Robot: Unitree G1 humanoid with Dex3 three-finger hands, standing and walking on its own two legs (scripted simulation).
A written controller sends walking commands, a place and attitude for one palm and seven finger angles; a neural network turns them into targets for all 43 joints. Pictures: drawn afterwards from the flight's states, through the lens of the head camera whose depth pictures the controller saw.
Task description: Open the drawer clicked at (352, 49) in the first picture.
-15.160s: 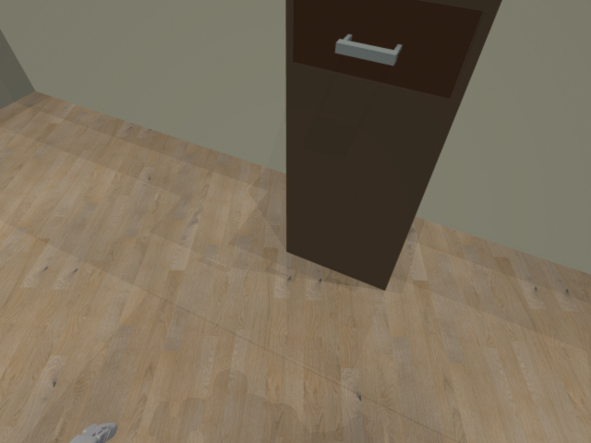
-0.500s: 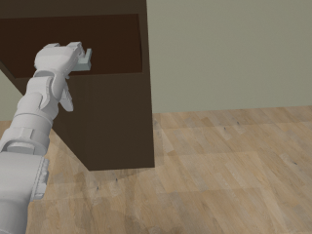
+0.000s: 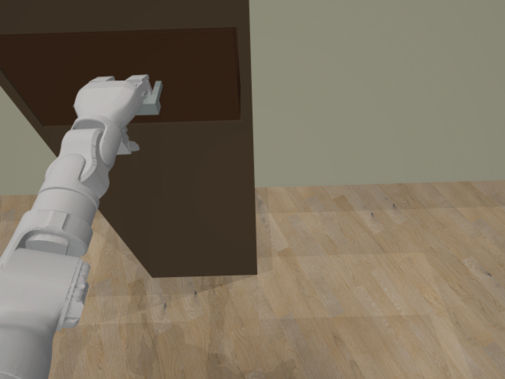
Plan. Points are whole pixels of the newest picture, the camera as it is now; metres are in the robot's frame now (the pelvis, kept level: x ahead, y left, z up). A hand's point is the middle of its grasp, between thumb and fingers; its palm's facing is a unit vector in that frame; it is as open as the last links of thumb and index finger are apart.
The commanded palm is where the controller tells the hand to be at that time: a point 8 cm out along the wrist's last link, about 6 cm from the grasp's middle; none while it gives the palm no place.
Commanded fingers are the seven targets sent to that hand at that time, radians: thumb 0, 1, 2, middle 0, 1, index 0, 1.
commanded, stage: close the thumb around the handle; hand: left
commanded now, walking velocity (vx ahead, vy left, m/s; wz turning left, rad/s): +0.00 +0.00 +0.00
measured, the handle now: (121, 97) +0.53 +0.22 +0.15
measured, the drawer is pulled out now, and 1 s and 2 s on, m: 0.00 0.05 0.17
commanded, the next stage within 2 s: pull the drawer open in 0.30 s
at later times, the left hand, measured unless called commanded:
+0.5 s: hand (123, 129) +0.48 +0.22 +0.13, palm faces +0.00 -0.02 -1.00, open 5.5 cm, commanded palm +0.45 +0.22 +0.19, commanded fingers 0.00 0.90 0.90 -0.40 -1.35 -0.40 -1.35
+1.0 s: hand (116, 151) +0.43 +0.21 +0.13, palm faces +0.03 -0.05 -1.00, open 5.4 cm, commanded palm +0.39 +0.23 +0.19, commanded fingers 0.00 0.90 0.90 -0.40 -1.35 -0.40 -1.35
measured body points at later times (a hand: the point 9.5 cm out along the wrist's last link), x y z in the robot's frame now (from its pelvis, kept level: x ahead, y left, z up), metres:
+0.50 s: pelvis +0.00 +0.00 +0.00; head +0.06 -0.02 +0.45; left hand +0.48 +0.21 +0.19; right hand +0.05 -0.28 -0.13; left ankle -0.03 +0.10 -0.73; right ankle -0.01 -0.12 -0.73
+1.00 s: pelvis +0.01 +0.00 +0.01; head +0.05 -0.03 +0.45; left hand +0.42 +0.21 +0.18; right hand +0.17 -0.25 -0.11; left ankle -0.03 +0.10 -0.73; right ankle -0.01 -0.12 -0.73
